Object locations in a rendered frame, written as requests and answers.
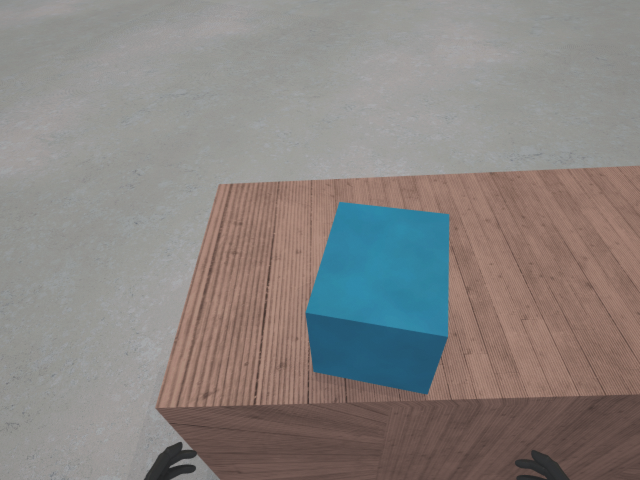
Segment carton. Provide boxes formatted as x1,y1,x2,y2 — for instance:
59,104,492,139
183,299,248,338
305,202,449,395

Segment robot right hand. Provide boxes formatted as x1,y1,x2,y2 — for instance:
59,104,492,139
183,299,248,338
515,450,570,480

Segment pedestal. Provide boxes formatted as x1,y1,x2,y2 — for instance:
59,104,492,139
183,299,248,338
155,166,640,480

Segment robot left hand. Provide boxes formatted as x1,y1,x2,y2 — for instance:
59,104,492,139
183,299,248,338
144,442,197,480

